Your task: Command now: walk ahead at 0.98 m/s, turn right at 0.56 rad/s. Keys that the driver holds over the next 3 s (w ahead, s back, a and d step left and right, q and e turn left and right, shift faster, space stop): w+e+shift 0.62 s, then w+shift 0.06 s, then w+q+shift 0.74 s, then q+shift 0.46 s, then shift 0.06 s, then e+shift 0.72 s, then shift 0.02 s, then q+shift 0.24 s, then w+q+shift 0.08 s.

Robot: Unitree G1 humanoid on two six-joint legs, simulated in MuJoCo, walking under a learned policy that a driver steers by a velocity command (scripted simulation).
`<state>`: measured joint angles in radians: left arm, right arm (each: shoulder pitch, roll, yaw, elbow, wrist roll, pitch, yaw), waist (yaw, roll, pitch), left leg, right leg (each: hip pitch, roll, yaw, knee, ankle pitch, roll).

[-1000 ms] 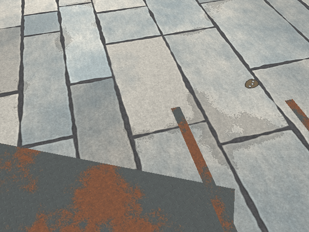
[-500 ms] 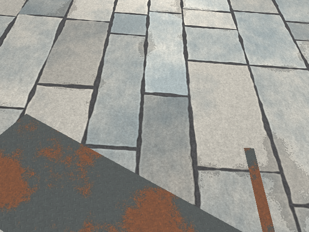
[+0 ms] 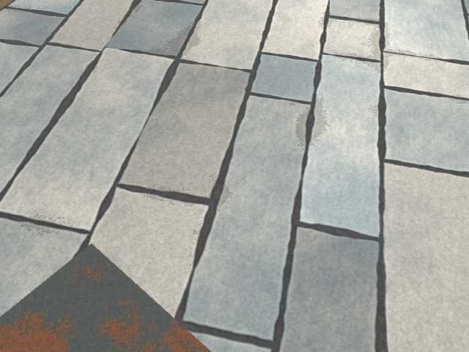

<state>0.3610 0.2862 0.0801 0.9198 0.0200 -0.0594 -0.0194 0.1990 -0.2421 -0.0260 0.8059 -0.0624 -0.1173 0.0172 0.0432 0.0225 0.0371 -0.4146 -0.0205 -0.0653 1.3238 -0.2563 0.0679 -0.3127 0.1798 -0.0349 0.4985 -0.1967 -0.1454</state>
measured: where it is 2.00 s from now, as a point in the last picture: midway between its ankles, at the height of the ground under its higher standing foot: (364, 102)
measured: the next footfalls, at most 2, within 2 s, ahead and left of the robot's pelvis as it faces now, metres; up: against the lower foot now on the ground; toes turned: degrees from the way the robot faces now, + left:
left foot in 0.28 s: +0.48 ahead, +0.14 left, +0.00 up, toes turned -16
right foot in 0.74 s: +0.76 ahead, -0.23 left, +0.00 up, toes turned -41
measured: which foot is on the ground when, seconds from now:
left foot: up 0.00-0.26, down 0.28-0.74, up 0.76-1.00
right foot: down 0.00-0.30, up 0.32-0.72, down 0.74-1.00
